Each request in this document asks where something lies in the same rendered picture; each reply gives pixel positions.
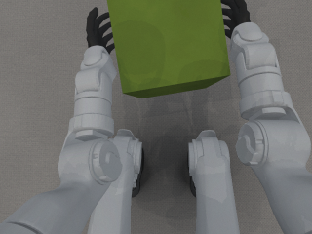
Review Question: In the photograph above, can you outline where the robot right thigh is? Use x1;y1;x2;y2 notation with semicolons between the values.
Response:
188;136;240;234

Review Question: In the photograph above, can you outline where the right robot hand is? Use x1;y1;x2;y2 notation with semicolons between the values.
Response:
220;0;251;39

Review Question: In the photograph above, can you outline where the robot left upper arm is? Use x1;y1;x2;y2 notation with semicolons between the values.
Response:
0;138;123;234

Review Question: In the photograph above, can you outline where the robot right forearm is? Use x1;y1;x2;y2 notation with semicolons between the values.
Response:
230;22;311;155

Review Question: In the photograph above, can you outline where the robot right upper arm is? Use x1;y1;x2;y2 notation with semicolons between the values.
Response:
235;119;312;234

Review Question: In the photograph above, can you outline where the robot right foot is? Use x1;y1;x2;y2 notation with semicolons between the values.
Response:
187;152;196;197

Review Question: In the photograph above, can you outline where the robot left forearm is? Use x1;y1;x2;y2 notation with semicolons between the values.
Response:
61;45;117;152

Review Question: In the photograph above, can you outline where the carton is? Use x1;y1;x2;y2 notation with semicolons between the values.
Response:
107;0;231;98

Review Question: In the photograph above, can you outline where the left robot hand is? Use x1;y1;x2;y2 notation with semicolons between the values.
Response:
86;7;115;54

